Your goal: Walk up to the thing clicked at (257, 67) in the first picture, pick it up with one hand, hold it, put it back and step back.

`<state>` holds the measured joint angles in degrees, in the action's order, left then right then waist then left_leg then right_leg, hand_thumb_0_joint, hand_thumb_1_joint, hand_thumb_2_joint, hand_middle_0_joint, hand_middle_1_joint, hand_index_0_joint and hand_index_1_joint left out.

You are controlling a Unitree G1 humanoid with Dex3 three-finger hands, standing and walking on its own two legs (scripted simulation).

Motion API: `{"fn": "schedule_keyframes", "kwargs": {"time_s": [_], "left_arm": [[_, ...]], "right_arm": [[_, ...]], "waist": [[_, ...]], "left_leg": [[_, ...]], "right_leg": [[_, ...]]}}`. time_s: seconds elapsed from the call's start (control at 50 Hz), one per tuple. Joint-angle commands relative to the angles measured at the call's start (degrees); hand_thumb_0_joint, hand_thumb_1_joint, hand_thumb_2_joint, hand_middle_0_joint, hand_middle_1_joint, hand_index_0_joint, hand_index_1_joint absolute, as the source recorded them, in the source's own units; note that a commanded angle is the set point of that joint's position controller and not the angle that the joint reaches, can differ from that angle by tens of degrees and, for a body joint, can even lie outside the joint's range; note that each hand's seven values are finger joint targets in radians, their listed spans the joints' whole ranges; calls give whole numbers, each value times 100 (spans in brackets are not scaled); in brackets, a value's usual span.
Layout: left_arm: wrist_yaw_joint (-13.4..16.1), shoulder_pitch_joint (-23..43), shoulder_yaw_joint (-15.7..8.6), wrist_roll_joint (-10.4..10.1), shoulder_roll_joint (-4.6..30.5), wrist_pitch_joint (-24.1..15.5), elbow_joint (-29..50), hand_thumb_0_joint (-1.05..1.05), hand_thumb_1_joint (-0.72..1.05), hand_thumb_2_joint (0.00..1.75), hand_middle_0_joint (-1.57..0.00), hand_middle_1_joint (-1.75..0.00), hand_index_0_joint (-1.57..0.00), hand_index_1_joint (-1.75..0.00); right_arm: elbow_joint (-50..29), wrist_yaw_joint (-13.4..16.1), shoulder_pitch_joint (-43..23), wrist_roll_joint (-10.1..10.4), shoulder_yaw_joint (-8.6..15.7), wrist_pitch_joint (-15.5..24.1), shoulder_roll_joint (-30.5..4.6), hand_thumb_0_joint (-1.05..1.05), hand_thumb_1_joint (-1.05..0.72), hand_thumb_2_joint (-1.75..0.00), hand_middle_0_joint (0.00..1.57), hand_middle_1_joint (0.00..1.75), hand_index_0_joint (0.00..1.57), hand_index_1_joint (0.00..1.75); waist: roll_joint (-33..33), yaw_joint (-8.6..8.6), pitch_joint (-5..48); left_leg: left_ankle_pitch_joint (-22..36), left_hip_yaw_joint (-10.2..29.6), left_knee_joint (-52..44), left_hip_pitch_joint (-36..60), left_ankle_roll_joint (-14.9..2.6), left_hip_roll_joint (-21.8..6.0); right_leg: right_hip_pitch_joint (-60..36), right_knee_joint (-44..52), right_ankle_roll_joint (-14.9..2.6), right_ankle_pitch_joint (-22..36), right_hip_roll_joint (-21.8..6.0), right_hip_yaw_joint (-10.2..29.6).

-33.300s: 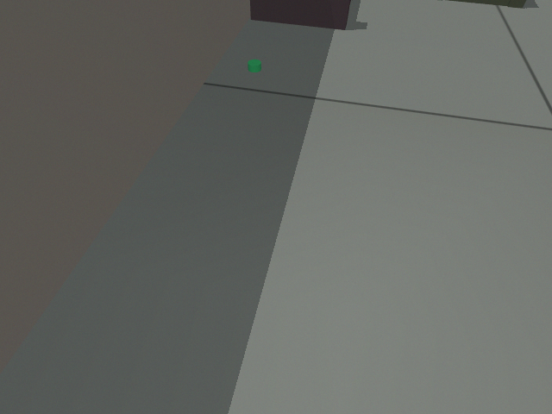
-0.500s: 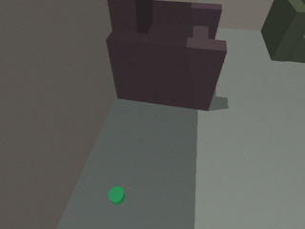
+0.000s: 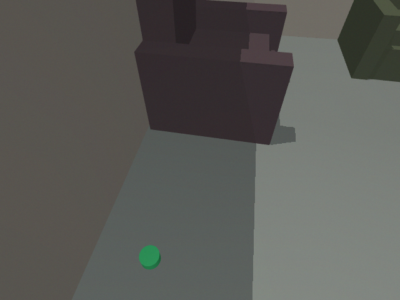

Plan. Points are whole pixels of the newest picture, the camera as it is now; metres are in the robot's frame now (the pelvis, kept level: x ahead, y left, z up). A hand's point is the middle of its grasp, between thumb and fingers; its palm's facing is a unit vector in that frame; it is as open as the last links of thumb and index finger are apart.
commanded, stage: stand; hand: left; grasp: from above
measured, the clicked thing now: (150, 257) +0.46 +0.24 -0.76
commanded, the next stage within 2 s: step back in 0.82 s
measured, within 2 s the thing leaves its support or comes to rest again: neither
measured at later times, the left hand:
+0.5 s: hand out of the picture +0.07 +0.25 -0.16, palm faces -0.01 -0.94 -0.33, open 7.4 cm
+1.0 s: hand out of the picture +0.09 +0.27 -0.16, palm faces -0.02 -0.93 -0.37, open 7.4 cm
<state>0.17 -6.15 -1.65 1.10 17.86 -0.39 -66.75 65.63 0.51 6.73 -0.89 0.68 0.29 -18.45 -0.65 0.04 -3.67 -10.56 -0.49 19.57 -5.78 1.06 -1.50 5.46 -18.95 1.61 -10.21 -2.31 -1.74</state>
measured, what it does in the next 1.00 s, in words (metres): stands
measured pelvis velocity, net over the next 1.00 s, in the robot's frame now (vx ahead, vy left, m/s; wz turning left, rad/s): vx -0.02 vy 0.00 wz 0.00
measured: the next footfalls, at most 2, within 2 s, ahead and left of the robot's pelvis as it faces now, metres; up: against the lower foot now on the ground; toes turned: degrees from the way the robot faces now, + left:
right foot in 1.52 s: -0.13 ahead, -0.11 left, +0.00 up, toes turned -3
left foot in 1.92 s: -0.20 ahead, +0.12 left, +0.00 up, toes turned -2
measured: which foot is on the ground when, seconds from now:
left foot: down 0.00-1.00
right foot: down 0.00-1.00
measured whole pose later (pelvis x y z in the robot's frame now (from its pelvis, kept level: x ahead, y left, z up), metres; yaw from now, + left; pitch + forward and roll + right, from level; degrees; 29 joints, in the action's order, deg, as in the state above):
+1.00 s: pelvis -0.02 +0.00 -0.01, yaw +0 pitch -1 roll -1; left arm 0.2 -3.9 -2.7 -0.2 21.4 0.8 -58.8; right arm 60.2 -0.7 3.0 0.6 2.4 -2.1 -21.6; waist -0.5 -0.8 -8.1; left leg -14.3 -0.3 30.4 -14.7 0.3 -1.9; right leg 13.7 -28.3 1.1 -13.2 -2.0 -1.5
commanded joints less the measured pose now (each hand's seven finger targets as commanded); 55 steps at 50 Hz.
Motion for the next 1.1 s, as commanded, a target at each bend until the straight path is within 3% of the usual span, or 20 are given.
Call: {"fn": "schedule_keyframes", "kwargs": {"time_s": [0.0, 0.2, 0.36, 0.42, 0.68, 0.78, 0.8, 0.84, 0.88, 0.98, 1.02, 1.04, 1.06, 1.08], "left_arm": [[101, 240, -213, -26, 1204, -95, 328, 0, 90, 90, -20, -30, -20, -30], [65, 190, -190, -28, 1202, -81, 317, 0, 90, 90, -20, -30, -20, -30], [71, 209, -179, -32, 1241, -103, 356, 0, 90, 90, -20, -30, -20, -30], [60, 241, -178, -48, 1276, -112, 374, 0, 90, 90, -20, -30, -20, -30], [60, 201, -138, -53, 1271, -115, 385, 0, 90, 90, -20, -30, -20, -30], [63, 239, -134, -51, 1296, -125, 407, 0, 90, 90, -20, -30, -20, -30], [88, 273, -353, -176, 1756, -69, 608, 0, 90, 90, -20, -30, -20, -30], [126, 107, -363, -188, 1677, -41, 779, 0, 90, 90, -20, -30, -20, -30], [129, 146, -393, -168, 1673, -8, 984, 0, 90, 90, -20, -30, -20, -30], [123, 341, -440, -99, 1880, 92, 1408, 0, 90, 90, -20, -30, -20, -30], [126, 568, -475, -26, 1977, 141, 1628, 0, 90, 90, -20, -30, -20, -30], [126, 738, -477, 9, 2011, 158, 1729, 0, 90, 90, -20, -30, -20, -30], [122, 902, -473, 29, 1998, 174, 1816, 0, 90, 90, -20, -30, -20, -30], [126, 978, -455, 14, 1890, 200, 1907, 0, 90, 90, -20, -30, -20, -30]], "right_arm": [[-347, 75, -150, -18, 173, 146, -1124, 0, -90, -90, 20, 30, 20, 30], [-332, 59, -209, -12, 162, 145, -1175, 0, -90, -90, 20, 30, 20, 30], [-343, 47, -205, -9, 168, 155, -1194, 0, -90, -90, 20, 30, 20, 30], [-316, 42, -134, -1, 152, 147, -1212, 0, -90, -90, 20, 30, 20, 30], [-324, 36, -215, -2, 150, 157, -1247, 0, -90, -90, 20, 30, 20, 30], [-320, 27, -174, 1, 151, 147, -1238, 0, -90, -90, 20, 30, 20, 30], [-448, 2, -421, 68, 293, 23, -1582, 0, -90, -90, 20, 30, 20, 30], [-602, -15, -294, 132, 322, -45, -1528, 0, -90, -90, 20, 30, 20, 30], [-755, -26, -225, 137, 384, -97, -1531, 0, -90, -90, 20, 30, 20, 30], [-1024, -59, -142, 125, 442, -221, -1445, 0, -90, -90, 20, 30, 20, 30], [-1087, -114, 97, 99, 470, -270, -1377, 0, -90, -90, 20, 30, 20, 30], [-1097, -141, 305, 68, 504, -285, -1380, 0, -90, -90, 20, 30, 20, 30], [-1105, -160, 503, 62, 544, -280, -1395, 0, -90, -90, 20, 30, 20, 30], [-1122, -160, 678, 55, 580, -248, -1516, 0, -90, -90, 20, 30, 20, 30]], "waist": [[35, 12, 446], [-30, 36, 314], [104, 23, 411], [27, -18, 387], [13, 8, 514], [79, -15, 447], [161, -7, -153], [89, -49, 327], [148, -84, 805], [565, -82, 945], [1045, -149, 812], [1207, -243, 771], [1139, -356, 738], [743, -461, 692]], "left_leg": [[790, 490, -366, -87, -209, -571], [342, 516, -458, -181, -189, -567], [742, 508, -374, -4, -189, -598], [549, 484, -405, -127, -172, -565], [950, 473, -354, 59, -168, -619], [832, 458, -388, -43, -160, -592], [1578, 559, 166, -445, -282, -489], [1955, 462, 489, -322, -381, -514], [1891, 385, 877, -259, -462, -442], [760, 203, 1935, -457, -455, -7], [-369, 97, 2512, -456, -469, 231], [-914, 208, 2703, -321, -509, 243], [-951, 309, 2640, -238, -563, 172], [-135, 645, 2026, -433, -721, -181]], "right_leg": [[-122, 257, -231, 769, -552, 470], [-14, 320, -233, 393, -525, 462], [57, 304, -225, 554, -536, 451], [-33, 340, -217, 554, -553, 497], [-69, 250, -240, 870, -570, 469], [-81, 309, -220, 804, -562, 464], [407, -166, -278, 1843, -485, 559], [281, -452, -397, 2141, -492, 474], [204, -666, -556, 2100, -533, 535], [819, -695, -1102, 1793, -1084, 1113], [1321, -603, -1328, 1399, -1386, 1353], [1711, -682, -1375, 1156, -1482, 1406], [1945, -933, -1317, 878, -1417, 1285], [1905, -1646, -1054, 482, -982, 975]]}}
